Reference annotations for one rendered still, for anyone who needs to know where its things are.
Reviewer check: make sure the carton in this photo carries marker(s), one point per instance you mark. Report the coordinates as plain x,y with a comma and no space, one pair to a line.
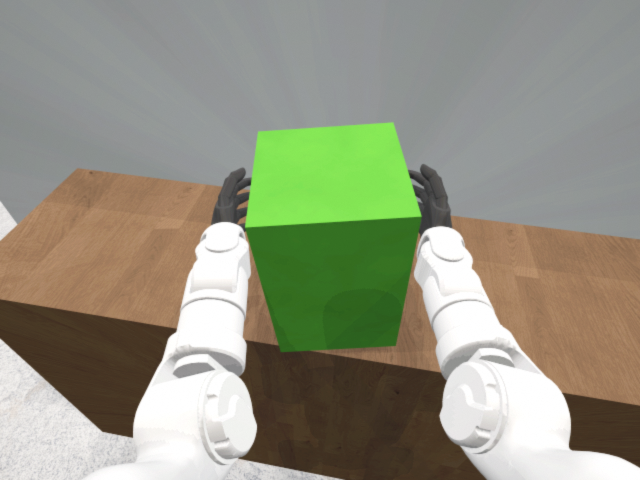
332,223

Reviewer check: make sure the robot right forearm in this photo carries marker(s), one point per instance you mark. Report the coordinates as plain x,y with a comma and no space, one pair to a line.
459,311

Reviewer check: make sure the right robot upper arm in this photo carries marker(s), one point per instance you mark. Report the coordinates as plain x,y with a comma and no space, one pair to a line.
515,425

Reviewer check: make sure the left robot upper arm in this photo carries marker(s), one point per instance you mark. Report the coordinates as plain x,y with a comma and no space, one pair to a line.
191,428

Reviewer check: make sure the robot left forearm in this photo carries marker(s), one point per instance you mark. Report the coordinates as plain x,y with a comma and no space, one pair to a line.
209,335

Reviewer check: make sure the robot right hand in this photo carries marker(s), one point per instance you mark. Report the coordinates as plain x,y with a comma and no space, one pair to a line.
435,210

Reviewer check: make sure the pedestal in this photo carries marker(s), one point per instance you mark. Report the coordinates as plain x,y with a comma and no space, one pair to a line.
92,282

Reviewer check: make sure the robot left hand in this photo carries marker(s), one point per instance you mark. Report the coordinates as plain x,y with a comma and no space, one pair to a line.
226,206

